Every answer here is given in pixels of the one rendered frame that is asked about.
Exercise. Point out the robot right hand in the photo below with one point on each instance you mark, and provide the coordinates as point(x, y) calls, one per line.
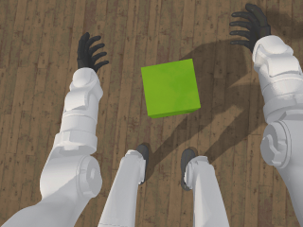
point(258, 26)

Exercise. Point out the robot left upper arm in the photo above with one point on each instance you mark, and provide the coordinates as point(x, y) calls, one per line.
point(67, 184)

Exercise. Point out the robot left hand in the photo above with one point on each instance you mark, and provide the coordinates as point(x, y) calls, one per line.
point(85, 53)

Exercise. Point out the right robot forearm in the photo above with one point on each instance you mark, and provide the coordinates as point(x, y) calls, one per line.
point(280, 78)

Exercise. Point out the carton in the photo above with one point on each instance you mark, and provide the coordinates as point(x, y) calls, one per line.
point(170, 88)

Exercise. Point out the left robot forearm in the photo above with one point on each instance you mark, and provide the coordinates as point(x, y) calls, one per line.
point(77, 134)

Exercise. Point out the robot right upper arm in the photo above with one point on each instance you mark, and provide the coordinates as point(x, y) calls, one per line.
point(282, 147)

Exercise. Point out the robot right thigh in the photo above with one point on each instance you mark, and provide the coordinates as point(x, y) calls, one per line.
point(208, 206)

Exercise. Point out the robot left foot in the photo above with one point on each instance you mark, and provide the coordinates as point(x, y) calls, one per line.
point(144, 151)

